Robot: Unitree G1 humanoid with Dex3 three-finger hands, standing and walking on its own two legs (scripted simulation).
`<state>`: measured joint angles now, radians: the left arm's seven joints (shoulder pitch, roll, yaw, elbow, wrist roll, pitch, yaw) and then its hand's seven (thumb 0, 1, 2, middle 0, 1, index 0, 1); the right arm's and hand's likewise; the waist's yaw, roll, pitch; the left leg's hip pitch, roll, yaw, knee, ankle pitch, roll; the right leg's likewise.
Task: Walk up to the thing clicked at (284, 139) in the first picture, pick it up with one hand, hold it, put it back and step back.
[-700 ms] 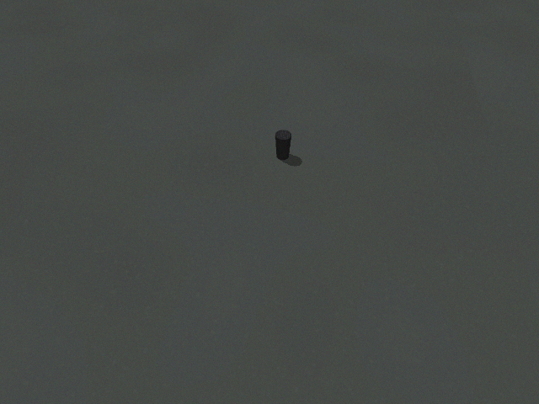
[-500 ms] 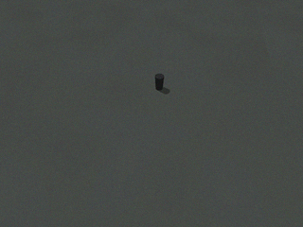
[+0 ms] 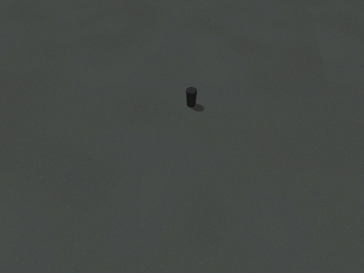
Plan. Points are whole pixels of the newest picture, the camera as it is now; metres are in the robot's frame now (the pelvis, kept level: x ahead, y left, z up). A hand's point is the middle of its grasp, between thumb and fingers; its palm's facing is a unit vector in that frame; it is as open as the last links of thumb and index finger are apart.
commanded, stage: stand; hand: left
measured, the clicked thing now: (191, 97) +1.50 -0.05 -0.71
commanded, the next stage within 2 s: walk up in 0.42 s
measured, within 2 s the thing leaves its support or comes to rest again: neither
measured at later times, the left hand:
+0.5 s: hand out of the picture +0.08 +0.25 -0.16, palm faces -0.03 -0.94 -0.33, open 7.4 cm
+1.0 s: hand (114, 249) +0.22 +0.19 -0.14, palm faces -0.11 -0.92 -0.37, open 7.4 cm
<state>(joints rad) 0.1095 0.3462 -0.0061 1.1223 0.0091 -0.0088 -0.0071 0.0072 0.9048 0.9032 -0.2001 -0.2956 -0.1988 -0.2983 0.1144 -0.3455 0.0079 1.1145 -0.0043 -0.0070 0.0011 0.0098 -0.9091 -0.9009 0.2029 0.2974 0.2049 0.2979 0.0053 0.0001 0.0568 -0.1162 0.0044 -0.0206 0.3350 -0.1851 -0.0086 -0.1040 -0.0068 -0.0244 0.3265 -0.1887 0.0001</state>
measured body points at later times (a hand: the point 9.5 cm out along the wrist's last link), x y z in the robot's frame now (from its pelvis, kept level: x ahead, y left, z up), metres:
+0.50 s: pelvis +0.01 +0.00 +0.00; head +0.02 +0.00 +0.45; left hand +0.08 +0.30 -0.13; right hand +0.08 -0.31 -0.13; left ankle +0.00 +0.12 -0.74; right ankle -0.01 -0.12 -0.74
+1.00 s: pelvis +0.17 -0.09 -0.01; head +0.18 -0.09 +0.44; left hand +0.23 +0.24 -0.12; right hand +0.23 -0.42 -0.12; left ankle +0.30 +0.05 -0.71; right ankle +0.11 -0.19 -0.75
